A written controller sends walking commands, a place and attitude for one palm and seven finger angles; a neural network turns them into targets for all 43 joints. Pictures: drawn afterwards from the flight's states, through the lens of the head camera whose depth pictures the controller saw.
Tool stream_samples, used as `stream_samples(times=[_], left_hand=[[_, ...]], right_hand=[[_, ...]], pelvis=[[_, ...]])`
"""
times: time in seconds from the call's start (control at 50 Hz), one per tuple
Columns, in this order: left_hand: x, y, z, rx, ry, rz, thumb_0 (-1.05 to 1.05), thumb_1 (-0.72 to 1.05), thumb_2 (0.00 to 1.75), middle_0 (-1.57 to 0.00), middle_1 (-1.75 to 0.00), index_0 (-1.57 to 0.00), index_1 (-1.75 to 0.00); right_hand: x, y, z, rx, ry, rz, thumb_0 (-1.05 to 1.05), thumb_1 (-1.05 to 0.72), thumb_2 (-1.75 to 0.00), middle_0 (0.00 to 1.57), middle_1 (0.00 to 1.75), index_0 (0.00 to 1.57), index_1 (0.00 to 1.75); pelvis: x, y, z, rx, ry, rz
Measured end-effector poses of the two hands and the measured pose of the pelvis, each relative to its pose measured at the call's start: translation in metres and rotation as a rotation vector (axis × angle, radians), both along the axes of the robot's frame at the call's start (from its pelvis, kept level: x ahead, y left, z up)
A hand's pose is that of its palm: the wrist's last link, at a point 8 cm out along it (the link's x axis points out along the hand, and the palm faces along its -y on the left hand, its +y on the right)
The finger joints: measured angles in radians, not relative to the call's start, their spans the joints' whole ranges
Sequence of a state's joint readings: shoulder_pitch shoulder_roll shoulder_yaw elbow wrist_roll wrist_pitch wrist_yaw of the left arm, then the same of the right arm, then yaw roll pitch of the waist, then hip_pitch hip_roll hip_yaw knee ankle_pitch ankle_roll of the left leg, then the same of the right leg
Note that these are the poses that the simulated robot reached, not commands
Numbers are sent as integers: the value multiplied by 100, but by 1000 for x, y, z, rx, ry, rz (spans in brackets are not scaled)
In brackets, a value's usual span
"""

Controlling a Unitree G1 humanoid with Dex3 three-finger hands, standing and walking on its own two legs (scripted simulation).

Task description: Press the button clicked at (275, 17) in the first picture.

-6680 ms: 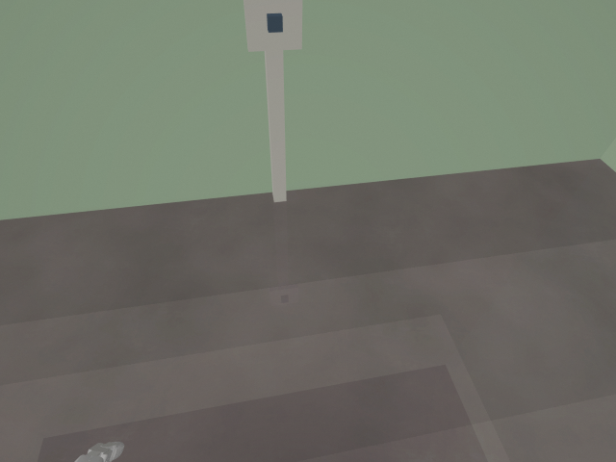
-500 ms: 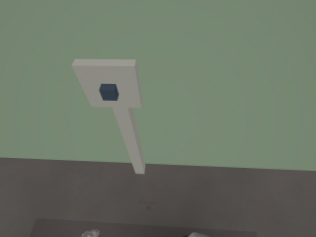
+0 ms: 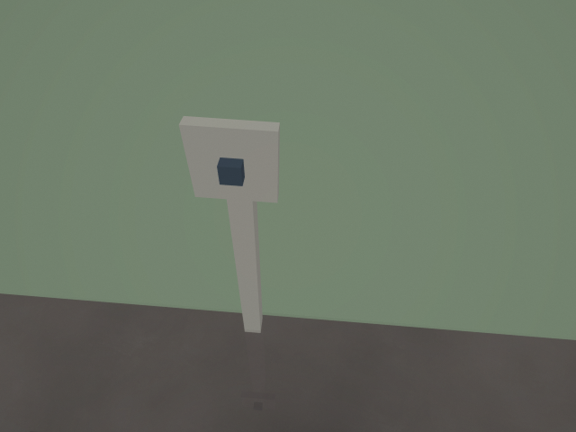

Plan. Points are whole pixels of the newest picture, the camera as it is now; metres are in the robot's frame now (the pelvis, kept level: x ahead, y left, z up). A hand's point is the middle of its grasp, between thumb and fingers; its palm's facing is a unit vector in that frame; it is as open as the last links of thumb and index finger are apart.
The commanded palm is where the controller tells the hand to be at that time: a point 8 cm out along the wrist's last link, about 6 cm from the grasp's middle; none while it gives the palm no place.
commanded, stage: come to a stop and stand still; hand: left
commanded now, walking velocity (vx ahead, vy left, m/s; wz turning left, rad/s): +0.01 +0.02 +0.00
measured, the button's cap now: (231, 170) +0.57 +0.15 +0.04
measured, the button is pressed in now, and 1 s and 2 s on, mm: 0 0 0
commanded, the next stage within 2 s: look again from close up in 0.60 s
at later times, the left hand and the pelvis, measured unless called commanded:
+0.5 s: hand out of the picture -0.01 +0.10 -0.18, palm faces +0.08 -0.98 -0.17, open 7.3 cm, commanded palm none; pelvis +0.01 -0.06 +0.00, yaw +1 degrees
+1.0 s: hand out of the picture -0.03 +0.16 -0.19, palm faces +0.06 -0.98 -0.17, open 7.4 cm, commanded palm none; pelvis -0.03 -0.01 -0.01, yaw +0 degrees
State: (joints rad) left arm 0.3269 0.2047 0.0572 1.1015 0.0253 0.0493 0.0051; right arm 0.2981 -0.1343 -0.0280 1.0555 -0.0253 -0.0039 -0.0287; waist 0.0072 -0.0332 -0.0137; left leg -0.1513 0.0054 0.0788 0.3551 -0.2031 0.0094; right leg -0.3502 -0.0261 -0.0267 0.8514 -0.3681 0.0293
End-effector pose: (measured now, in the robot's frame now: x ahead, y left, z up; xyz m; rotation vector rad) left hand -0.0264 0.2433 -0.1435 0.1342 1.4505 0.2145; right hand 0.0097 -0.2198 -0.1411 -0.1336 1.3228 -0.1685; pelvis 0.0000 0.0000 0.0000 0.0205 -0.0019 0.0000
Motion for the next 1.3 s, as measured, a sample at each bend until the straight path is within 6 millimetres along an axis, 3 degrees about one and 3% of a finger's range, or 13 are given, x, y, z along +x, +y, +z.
stream_samples(times=[0.12,0.2,0.38,0.54,0.76,0.9,1.1,1.3], left_hand=[[2,-34,1,10,16,-29,1,91,90,-19,-29,-20,-30],[12,-61,6,-4,-37,-14,1,91,90,-19,-29,-20,-30],[10,-90,-6,-34,-14,5,2,94,90,-20,-30,-20,-30],[6,-99,-6,-47,-9,23,1,92,90,-20,-30,-20,-30],[2,-89,-2,-24,-41,-2,0,91,90,-20,-30,-20,-30],[-11,-60,-13,-37,-62,-39,0,91,90,-20,-30,-20,-30],[-23,-19,-18,-48,-114,-37,0,91,90,-19,-29,-20,-30],[-68,-5,-15,-47,-33,-9,0,91,90,-19,-29,-20,-30]], right_hand=[[-35,-17,-20,49,101,-46,0,-91,-90,20,30,20,30],[-45,-26,-22,70,170,-27,0,-91,-90,20,30,20,30],[-32,-37,-20,56,156,-12,0,-91,-90,20,30,20,30],[-19,-38,-18,55,136,6,0,-91,-90,20,30,20,30],[-17,-40,-14,32,113,7,1,-92,-90,20,30,20,30],[-11,-31,-9,-17,-21,-3,1,-92,-90,20,30,20,30],[-38,4,-2,-28,-28,36,1,-93,-90,20,30,20,30],[-62,25,-6,1,22,41,0,-91,-90,20,30,20,30]], pelvis=[[-1,-22,-7,11,-5,-7],[3,-34,-3,-2,-11,15],[6,-53,-6,-14,-26,25],[7,-58,-4,-16,-28,21],[-1,-48,-2,-20,-24,1],[-21,-24,-10,-47,-41,0],[-42,8,-9,-38,-50,6],[-56,23,-8,-35,-38,16]])
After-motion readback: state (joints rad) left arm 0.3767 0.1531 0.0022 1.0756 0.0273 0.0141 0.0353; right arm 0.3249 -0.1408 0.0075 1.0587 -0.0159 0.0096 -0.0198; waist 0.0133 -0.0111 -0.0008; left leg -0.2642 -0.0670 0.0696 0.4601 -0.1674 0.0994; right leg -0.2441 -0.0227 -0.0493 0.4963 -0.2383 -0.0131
